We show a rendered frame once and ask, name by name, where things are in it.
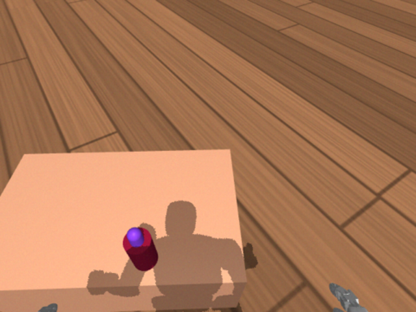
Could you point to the bottle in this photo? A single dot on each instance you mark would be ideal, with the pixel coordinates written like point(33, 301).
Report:
point(140, 248)

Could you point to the right robot hand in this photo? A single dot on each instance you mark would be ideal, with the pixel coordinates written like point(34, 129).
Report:
point(348, 299)

